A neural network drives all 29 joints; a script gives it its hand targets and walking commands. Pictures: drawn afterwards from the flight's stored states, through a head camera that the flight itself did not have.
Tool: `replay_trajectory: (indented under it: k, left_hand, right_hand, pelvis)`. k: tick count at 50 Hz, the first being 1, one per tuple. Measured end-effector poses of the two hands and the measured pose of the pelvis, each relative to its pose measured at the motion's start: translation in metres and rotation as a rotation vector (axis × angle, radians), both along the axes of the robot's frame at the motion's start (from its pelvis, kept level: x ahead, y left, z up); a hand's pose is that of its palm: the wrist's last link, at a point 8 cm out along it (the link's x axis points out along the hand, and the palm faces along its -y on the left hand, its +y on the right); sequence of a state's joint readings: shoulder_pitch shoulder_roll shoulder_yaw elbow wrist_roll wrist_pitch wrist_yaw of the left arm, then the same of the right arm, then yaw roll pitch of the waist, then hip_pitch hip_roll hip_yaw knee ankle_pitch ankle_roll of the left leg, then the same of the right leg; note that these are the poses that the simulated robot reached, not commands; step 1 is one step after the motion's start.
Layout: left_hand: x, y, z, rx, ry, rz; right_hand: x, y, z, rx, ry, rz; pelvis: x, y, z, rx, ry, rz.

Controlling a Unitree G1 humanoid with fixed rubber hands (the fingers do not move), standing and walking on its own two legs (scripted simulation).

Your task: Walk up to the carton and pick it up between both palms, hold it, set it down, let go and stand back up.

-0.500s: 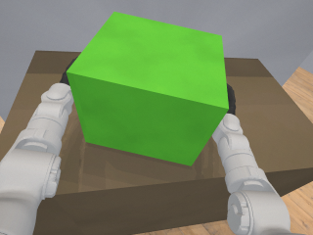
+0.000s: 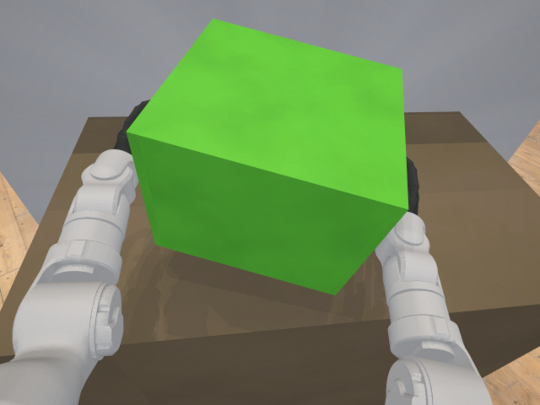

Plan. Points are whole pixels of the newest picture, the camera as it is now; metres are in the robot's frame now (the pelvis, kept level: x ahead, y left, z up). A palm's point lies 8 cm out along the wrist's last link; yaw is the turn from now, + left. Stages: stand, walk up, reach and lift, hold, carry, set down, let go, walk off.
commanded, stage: reach and lift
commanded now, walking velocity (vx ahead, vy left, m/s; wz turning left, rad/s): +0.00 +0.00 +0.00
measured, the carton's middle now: (275, 159) +0.46 -0.03 +0.13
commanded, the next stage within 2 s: none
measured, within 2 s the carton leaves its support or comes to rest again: neither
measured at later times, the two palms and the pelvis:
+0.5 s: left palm (118, 156) +0.41 +0.19 +0.18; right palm (407, 199) +0.35 -0.21 +0.15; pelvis -0.01 -0.01 +0.00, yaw +0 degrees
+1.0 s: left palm (108, 135) +0.38 +0.18 +0.23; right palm (427, 171) +0.35 -0.22 +0.20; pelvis -0.02 -0.01 +0.00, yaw +0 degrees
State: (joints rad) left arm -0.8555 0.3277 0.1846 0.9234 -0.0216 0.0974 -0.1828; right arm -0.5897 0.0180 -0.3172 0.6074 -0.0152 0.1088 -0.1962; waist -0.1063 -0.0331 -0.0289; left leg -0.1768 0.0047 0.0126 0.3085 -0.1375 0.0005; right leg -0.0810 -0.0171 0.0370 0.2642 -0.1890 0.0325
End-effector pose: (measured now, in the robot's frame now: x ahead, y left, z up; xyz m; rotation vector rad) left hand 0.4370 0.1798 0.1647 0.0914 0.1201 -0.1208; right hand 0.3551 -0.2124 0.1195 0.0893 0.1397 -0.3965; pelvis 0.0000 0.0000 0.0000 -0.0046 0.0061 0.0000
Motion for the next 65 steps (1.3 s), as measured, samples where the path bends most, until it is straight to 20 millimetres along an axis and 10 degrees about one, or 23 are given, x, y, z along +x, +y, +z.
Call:
replay_trajectory:
  k: [65]
  left_hand:
    - [-0.081, 0.011, 0.078, -0.056, 0.005, 0.216]
  right_hand:
    - [0.006, 0.0, 0.105, -0.049, 0.009, 0.223]
  pelvis:
    - [-0.022, -0.018, 0.0, -0.002, -0.048, 0.02]
